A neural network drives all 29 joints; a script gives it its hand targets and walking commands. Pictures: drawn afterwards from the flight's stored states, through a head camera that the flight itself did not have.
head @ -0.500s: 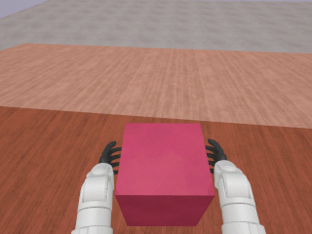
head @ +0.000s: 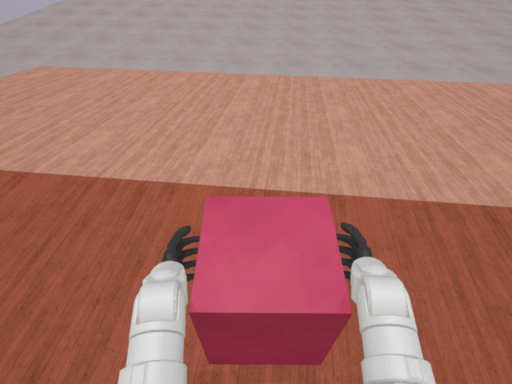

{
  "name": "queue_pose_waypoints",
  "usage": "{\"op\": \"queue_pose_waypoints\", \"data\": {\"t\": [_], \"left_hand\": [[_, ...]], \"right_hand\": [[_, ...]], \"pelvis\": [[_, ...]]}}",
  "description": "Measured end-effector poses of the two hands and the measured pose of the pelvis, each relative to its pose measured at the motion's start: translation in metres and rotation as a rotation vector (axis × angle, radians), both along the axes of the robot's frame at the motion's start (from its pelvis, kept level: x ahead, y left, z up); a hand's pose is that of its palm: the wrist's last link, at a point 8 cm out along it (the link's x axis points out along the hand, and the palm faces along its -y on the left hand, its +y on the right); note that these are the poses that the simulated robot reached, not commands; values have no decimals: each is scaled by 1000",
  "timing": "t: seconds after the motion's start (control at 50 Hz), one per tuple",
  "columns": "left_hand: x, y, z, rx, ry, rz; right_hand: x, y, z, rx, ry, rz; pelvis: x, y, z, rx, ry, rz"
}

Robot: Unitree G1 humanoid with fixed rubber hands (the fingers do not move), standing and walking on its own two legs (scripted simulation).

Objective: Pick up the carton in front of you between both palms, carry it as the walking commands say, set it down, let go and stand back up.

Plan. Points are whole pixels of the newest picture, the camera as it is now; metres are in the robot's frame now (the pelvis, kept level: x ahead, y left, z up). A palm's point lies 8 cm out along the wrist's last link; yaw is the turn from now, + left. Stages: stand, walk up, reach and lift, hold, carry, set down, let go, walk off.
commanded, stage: hold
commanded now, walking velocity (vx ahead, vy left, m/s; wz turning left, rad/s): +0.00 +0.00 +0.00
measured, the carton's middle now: (266, 284) +0.30 +0.00 -0.02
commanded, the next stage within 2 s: carry in 0.12 s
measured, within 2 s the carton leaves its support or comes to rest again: neither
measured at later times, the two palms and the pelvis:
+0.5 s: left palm (185, 222) +0.37 +0.14 +0.08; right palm (357, 213) +0.38 -0.16 +0.08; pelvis +0.10 -0.01 +0.00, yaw +1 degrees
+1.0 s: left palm (222, 139) +0.64 +0.09 +0.07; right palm (346, 137) +0.65 -0.21 +0.06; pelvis +0.37 -0.06 -0.01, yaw +2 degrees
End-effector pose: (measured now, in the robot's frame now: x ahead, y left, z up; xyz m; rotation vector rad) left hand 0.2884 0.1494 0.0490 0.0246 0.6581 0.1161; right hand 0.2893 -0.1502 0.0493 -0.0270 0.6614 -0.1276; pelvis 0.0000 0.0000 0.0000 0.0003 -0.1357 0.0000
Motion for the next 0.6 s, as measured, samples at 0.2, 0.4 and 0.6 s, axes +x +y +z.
{"op": "queue_pose_waypoints", "data": {"t": [0.2,0.4,0.6], "left_hand": [[7,0,2,3,-8,1],[50,-22,23,-21,-34,25],[116,3,29,-62,7,92]], "right_hand": [[7,-1,1,6,-8,0],[50,-22,19,29,-34,-14],[126,4,27,69,8,-13]], "pelvis": [[12,0,-3,1,81,-6],[61,-18,-10,-3,187,17],[144,-4,-12,31,231,-17]]}}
